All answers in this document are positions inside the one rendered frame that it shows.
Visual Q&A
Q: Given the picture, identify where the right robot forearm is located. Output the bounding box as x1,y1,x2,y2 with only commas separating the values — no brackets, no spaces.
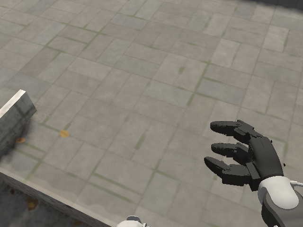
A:
258,176,303,227

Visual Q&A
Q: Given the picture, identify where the robot left shin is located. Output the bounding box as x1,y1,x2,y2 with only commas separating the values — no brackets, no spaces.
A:
116,216,142,227

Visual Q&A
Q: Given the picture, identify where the right robot hand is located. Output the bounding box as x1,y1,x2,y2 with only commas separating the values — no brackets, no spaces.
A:
204,119,286,192

